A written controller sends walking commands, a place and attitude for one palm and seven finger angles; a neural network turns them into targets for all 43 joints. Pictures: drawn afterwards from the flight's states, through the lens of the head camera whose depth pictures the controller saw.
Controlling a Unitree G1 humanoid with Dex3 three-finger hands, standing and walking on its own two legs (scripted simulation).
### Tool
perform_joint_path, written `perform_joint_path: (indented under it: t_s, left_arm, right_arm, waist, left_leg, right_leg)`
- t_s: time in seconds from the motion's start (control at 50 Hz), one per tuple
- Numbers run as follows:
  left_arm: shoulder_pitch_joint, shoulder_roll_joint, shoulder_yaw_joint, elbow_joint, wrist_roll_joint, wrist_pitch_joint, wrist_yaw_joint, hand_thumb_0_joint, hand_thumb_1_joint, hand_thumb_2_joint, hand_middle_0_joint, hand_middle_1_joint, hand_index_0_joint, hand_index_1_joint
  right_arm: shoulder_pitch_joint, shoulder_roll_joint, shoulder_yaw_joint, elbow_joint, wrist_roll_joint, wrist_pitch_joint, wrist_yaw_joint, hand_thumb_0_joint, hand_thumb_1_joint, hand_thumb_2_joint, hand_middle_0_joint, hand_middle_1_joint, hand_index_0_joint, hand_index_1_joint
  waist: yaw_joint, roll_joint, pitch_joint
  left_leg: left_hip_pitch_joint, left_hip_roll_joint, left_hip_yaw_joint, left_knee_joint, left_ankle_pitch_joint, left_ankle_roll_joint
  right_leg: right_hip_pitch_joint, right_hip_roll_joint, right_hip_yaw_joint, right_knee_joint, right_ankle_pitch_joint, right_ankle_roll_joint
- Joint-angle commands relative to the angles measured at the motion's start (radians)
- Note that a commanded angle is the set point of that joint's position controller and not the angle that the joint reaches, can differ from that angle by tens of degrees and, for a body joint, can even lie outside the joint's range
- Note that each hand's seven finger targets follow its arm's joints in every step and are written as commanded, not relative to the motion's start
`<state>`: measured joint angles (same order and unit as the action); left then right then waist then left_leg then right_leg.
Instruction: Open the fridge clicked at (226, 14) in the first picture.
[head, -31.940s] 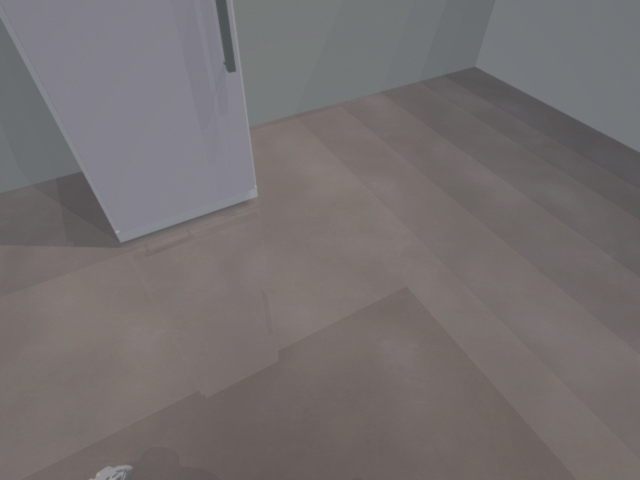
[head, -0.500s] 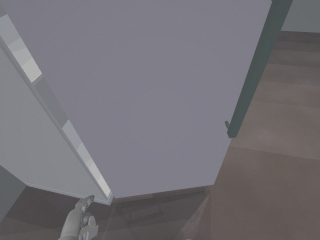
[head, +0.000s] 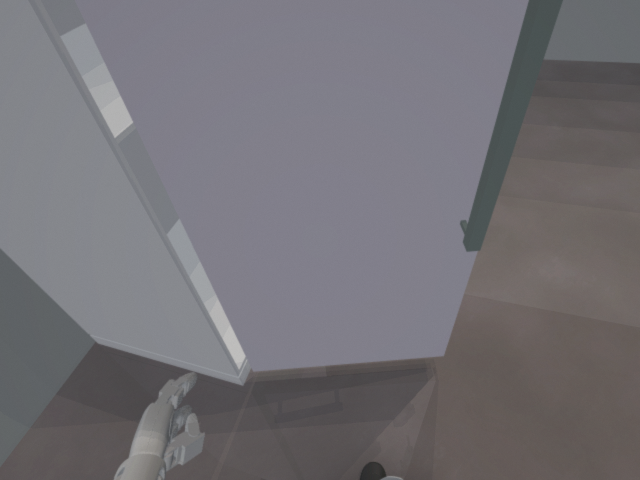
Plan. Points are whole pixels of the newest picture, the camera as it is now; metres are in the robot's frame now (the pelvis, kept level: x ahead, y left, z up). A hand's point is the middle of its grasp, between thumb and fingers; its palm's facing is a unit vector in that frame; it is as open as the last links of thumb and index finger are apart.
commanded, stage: stop stepping back and stand still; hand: right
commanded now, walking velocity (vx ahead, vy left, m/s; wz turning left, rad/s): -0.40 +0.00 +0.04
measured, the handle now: (495, 139) +0.57 -0.25 +0.13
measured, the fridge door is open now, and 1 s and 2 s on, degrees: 70 70 70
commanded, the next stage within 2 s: let the arm hang, fingers relaxed in 1.52 s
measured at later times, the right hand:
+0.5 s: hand out of the picture +0.08 -0.31 +0.20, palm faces +0.38 +0.82 -0.42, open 7.5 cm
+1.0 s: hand out of the picture +0.07 -0.37 +0.18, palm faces +0.53 +0.76 -0.37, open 7.5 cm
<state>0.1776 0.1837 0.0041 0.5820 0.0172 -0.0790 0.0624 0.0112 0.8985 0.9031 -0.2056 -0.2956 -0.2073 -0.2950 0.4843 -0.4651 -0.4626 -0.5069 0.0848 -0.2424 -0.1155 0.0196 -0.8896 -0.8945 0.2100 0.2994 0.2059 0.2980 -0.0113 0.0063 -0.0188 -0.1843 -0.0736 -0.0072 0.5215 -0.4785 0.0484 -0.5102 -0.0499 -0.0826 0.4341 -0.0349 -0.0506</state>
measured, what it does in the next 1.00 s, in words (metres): walks backwards: right foot, then left foot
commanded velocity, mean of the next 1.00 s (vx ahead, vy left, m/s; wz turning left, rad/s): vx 0.11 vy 0.08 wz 0.00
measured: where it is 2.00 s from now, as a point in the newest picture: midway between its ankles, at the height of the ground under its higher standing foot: outside the picture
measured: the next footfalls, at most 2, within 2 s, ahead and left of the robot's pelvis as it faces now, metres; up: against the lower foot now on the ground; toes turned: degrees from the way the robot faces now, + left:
right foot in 0.16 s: +0.11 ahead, -0.08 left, +0.00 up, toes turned +1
left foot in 0.46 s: -0.09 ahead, +0.01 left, +0.00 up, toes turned +2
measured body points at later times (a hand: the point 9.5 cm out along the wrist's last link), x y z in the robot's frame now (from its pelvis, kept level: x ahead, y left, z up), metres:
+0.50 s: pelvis -0.12 -0.06 +0.00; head -0.14 -0.10 +0.45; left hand +0.01 +0.18 -0.07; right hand +0.06 -0.36 +0.22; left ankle -0.16 +0.03 -0.73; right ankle -0.03 -0.14 -0.68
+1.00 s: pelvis -0.13 -0.09 +0.00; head -0.15 -0.10 +0.45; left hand +0.00 +0.15 -0.09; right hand +0.03 -0.41 +0.20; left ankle -0.13 +0.01 -0.73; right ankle -0.09 -0.22 -0.70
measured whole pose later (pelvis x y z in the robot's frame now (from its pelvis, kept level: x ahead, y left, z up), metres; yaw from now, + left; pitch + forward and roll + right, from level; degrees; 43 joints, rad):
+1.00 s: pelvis -0.13 -0.09 +0.00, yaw +0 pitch -2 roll +0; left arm 0.29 0.21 -0.01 0.73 0.01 -0.11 0.08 0.01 0.90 0.90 -0.21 -0.30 -0.21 -0.30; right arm 0.48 -0.36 -0.42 -0.40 0.03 -0.22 -0.17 0.01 -0.89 -0.89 0.21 0.30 0.21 0.30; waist -0.03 0.02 -0.04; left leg -0.22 0.00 0.04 0.56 -0.32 0.03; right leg -0.39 -0.04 -0.05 0.77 -0.37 -0.02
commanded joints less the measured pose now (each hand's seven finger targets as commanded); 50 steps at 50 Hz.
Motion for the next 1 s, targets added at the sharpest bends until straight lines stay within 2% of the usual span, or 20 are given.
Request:
perform_joint_path:
  t_s: [0.0, 0.04, 0.08, 0.1, 0.12, 0.18, 0.34, 0.38, 0.4, 0.44, 0.48, 0.56, 0.6, 0.64, 0.72, 0.76, 0.78, 0.8, 0.84, 0.98]
  left_arm:
    - [-0.029, 0.115, 0.045, -0.093, 0.004, -0.051, 0.003, 0.000, 0.900, 0.900, -0.200, -0.300, -0.200, -0.300]
    - [-0.073, 0.134, 0.053, -0.082, -0.009, -0.052, 0.007, 0.000, 0.900, 0.900, -0.200, -0.300, -0.200, -0.300]
    - [-0.078, 0.135, 0.018, -0.067, -0.006, -0.047, 0.018, 0.000, 0.900, 0.900, -0.200, -0.300, -0.200, -0.300]
    - [-0.088, 0.153, 0.021, -0.071, -0.020, -0.052, 0.031, 0.000, 0.900, 0.900, -0.200, -0.300, -0.200, -0.300]
    - [-0.095, 0.193, 0.034, -0.097, -0.023, -0.075, 0.037, 0.000, 0.900, 0.900, -0.200, -0.300, -0.200, -0.300]
    - [-0.034, 0.171, 0.063, -0.107, -0.013, -0.117, 0.007, 0.000, 0.900, 0.900, -0.200, -0.300, -0.200, -0.300]
    - [-0.010, 0.133, 0.054, -0.090, 0.008, -0.088, -0.009, 0.000, 0.900, 0.900, -0.200, -0.300, -0.200, -0.300]
    - [0.025, 0.128, 0.055, -0.064, -0.003, -0.056, -0.001, 0.000, 0.900, 0.900, -0.200, -0.300, -0.200, -0.300]
    - [-0.002, 0.134, 0.057, -0.062, -0.018, -0.047, -0.001, 0.000, 0.900, 0.900, -0.200, -0.300, -0.200, -0.300]
    - [-0.028, 0.123, 0.016, -0.067, 0.005, -0.043, -0.009, 0.000, 0.900, 0.900, -0.200, -0.300, -0.200, -0.300]
    - [-0.029, 0.177, 0.069, -0.072, -0.021, -0.042, -0.003, 0.000, 0.900, 0.900, -0.200, -0.300, -0.200, -0.300]
    - [-0.068, 0.140, 0.028, -0.065, -0.017, -0.053, 0.035, 0.000, 0.900, 0.900, -0.200, -0.300, -0.200, -0.300]
    - [-0.024, 0.170, 0.035, -0.097, -0.012, -0.091, 0.030, 0.000, 0.900, 0.900, -0.200, -0.300, -0.200, -0.300]
    - [-0.020, 0.142, 0.049, -0.087, -0.001, -0.119, 0.009, 0.000, 0.900, 0.900, -0.200, -0.300, -0.200, -0.300]
    - [-0.030, 0.138, 0.047, -0.087, -0.004, -0.117, -0.017, 0.000, 0.900, 0.900, -0.200, -0.300, -0.200, -0.300]
    - [-0.016, 0.136, 0.050, -0.100, -0.007, -0.103, -0.007, 0.000, 0.900, 0.900, -0.200, -0.300, -0.200, -0.300]
    - [-0.005, 0.127, 0.056, -0.096, -0.010, -0.092, -0.005, 0.000, 0.900, 0.900, -0.200, -0.300, -0.200, -0.300]
    - [-0.010, 0.123, 0.064, -0.102, -0.015, -0.080, -0.001, 0.000, 0.900, 0.900, -0.200, -0.300, -0.200, -0.300]
    - [-0.019, 0.116, 0.040, -0.054, -0.007, -0.101, 0.002, 0.000, 0.900, 0.900, -0.200, -0.300, -0.200, -0.300]
    - [-0.048, 0.126, 0.034, -0.049, -0.006, -0.118, 0.035, 0.000, 0.900, 0.900, -0.200, -0.300, -0.200, -0.300]
  right_arm:
    - [-0.108, -0.204, -0.072, -0.294, -0.018, -0.088, -0.036, 0.000, -0.900, -0.900, 0.200, 0.300, 0.200, 0.300]
    - [-0.183, -0.161, -0.029, -0.226, -0.035, -0.049, -0.034, 0.000, -0.900, -0.900, 0.200, 0.300, 0.200, 0.300]
    - [-0.180, -0.134, -0.014, -0.134, -0.043, -0.033, -0.033, 0.000, -0.900, -0.900, 0.200, 0.300, 0.200, 0.300]
    - [-0.208, -0.149, -0.038, -0.141, -0.033, -0.039, -0.030, 0.000, -0.900, -0.900, 0.200, 0.300, 0.200, 0.300]
    - [-0.207, -0.159, -0.062, -0.186, -0.029, -0.056, -0.030, 0.000, -0.900, -0.900, 0.200, 0.300, 0.200, 0.300]
    - [-0.112, -0.187, -0.119, -0.276, -0.023, -0.071, -0.021, 0.000, -0.900, -0.900, 0.200, 0.300, 0.200, 0.300]
    - [0.120, -0.152, -0.071, -0.256, -0.028, 0.037, -0.046, 0.000, -0.900, -0.900, 0.200, 0.300, 0.200, 0.300]
    - [0.060, -0.174, -0.066, -0.242, -0.030, 0.056, -0.035, 0.000, -0.900, -0.900, 0.200, 0.300, 0.200, 0.300]
    - [-0.020, -0.184, -0.073, -0.266, -0.021, 0.052, -0.035, 0.000, -0.900, -0.900, 0.200, 0.300, 0.200, 0.300]
    - [-0.191, -0.217, -0.135, -0.232, -0.006, 0.035, -0.061, 0.000, -0.900, -0.900, 0.200, 0.300, 0.200, 0.300]
    - [-0.188, -0.105, -0.018, -0.050, -0.029, 0.046, -0.041, 0.000, -0.900, -0.900, 0.200, 0.300, 0.200, 0.300]
    - [-0.257, -0.102, 0.024, -0.157, -0.050, 0.019, -0.056, 0.000, -0.900, -0.900, 0.200, 0.300, 0.200, 0.300]
    - [-0.236, -0.138, -0.031, -0.289, -0.038, -0.026, -0.064, 0.000, -0.900, -0.900, 0.200, 0.300, 0.200, 0.300]
    - [-0.171, -0.278, -0.167, -0.330, -0.026, -0.055, -0.045, 0.000, -0.900, -0.900, 0.200, 0.300, 0.200, 0.300]
    - [0.050, -0.128, -0.100, -0.279, -0.039, -0.043, -0.045, 0.000, -0.900, -0.900, 0.200, 0.300, 0.200, 0.300]
    - [0.089, -0.131, -0.104, -0.203, -0.048, -0.021, -0.049, 0.000, -0.900, -0.900, 0.200, 0.300, 0.200, 0.300]
    - [0.070, -0.140, -0.108, -0.166, -0.056, -0.013, -0.051, 0.000, -0.900, -0.900, 0.200, 0.300, 0.200, 0.300]
    - [0.031, -0.163, -0.122, -0.140, -0.049, -0.005, -0.051, 0.000, -0.900, -0.900, 0.200, 0.300, 0.200, 0.300]
    - [-0.130, -0.163, -0.121, -0.127, -0.043, -0.025, -0.057, 0.000, -0.900, -0.900, 0.200, 0.300, 0.200, 0.300]
    - [-0.191, -0.096, -0.008, -0.103, -0.061, -0.040, -0.059, 0.000, -0.900, -0.900, 0.200, 0.300, 0.200, 0.300]
  waist:
    - [0.019, 0.136, -0.113]
    - [0.016, 0.218, 0.005]
    - [0.038, 0.073, 0.135]
    - [0.040, -0.086, 0.113]
    - [0.013, -0.372, 0.049]
    - [-0.003, -0.277, -0.145]
    - [-0.006, -0.256, -0.113]
    - [0.003, 0.057, -0.122]
    - [0.018, 0.224, -0.069]
    - [0.050, 0.082, -0.023]
    - [0.048, 0.202, 0.142]
    - [0.046, -0.126, 0.137]
    - [0.039, -0.481, 0.083]
    - [0.021, -0.286, 0.033]
    - [0.002, -0.351, -0.021]
    - [-0.008, -0.203, -0.052]
    - [-0.008, 0.011, -0.030]
    - [0.002, 0.285, -0.020]
    - [0.029, 0.125, -0.018]
    - [0.018, 0.048, 0.031]
  left_leg:
    - [-0.407, 0.421, -0.322, -0.410, 0.154, 0.139]
    - [-0.524, 0.405, -0.262, -0.361, -0.014, 0.144]
    - [-0.408, 0.266, -0.092, -0.153, 0.254, 0.045]
    - [-0.335, 0.178, -0.047, 0.007, 0.240, -0.001]
    - [-0.292, 0.042, 0.004, 0.230, 0.072, -0.047]
    - [-0.174, -0.042, -0.050, 0.535, -0.056, -0.042]
    - [0.205, -0.090, 0.143, -0.071, -0.047, 0.010]
    - [0.081, 0.105, 0.030, -0.273, 0.075, 0.087]
    - [-0.184, 0.306, -0.111, -0.293, 0.160, 0.174]
    - [-0.225, 0.460, -0.221, -0.295, 0.062, 0.244]
    - [-0.310, 0.393, -0.278, -0.336, -0.237, 0.182]
    - [-0.335, 0.222, -0.035, -0.030, -0.225, 0.100]
    - [-0.467, -0.002, 0.099, 0.443, -0.164, -0.020]
    - [-0.344, 0.026, -0.032, 0.673, -0.056, -0.028]
    - [0.060, 0.029, 0.080, 0.220, -0.012, -0.003]
    - [0.256, 0.007, 0.083, 0.001, -0.030, 0.006]
    - [0.213, 0.111, -0.091, -0.154, -0.065, 0.053]
    - [0.152, 0.334, -0.500, -0.315, -0.156, 0.157]
    - [-0.035, 0.409, -0.550, -0.332, -0.092, 0.206]
    - [-0.200, 0.221, -0.116, -0.126, 0.059, 0.048]
  right_leg:
    - [0.391, 0.039, 0.051, 0.463, -0.288, 0.118]
    - [0.280, 0.034, 0.129, 0.660, -0.422, 0.088]
    - [0.211, -0.001, 0.147, 0.246, -0.362, 0.074]
    - [0.206, 0.001, 0.146, -0.023, -0.274, 0.065]
    - [0.169, -0.176, 0.387, -0.199, -0.260, 0.000]
    - [0.157, -0.255, 0.589, -0.382, -0.805, 0.019]
    - [0.139, -0.060, 0.163, -0.345, -0.537, 0.174]
    - [0.242, 0.091, -0.043, 0.178, -0.369, 0.154]
    - [0.245, 0.086, 0.039, 0.654, -0.362, 0.107]
    - [-0.004, 0.015, 0.182, 0.969, -0.378, 0.067]
    - [-0.018, -0.054, 0.172, 0.708, -0.360, 0.051]
    - [0.293, 0.018, 0.010, 0.107, -0.417, 0.026]
    - [0.372, -0.263, 0.622, -0.238, -0.637, -0.115]
    - [0.152, -0.317, 0.756, -0.353, -0.872, -0.155]
    - [-0.054, -0.174, 0.266, -0.197, -0.697, -0.058]
    - [-0.141, -0.092, 0.158, 0.013, -0.675, -0.008]
    - [-0.170, -0.009, 0.069, 0.302, -0.580, 0.007]
    - [-0.249, 0.071, 0.031, 0.621, -0.495, 0.037]
    - [-0.171, 0.026, 0.113, 0.783, -0.443, 0.045]
    - [0.360, 0.016, 0.013, 0.042, -0.265, 0.016]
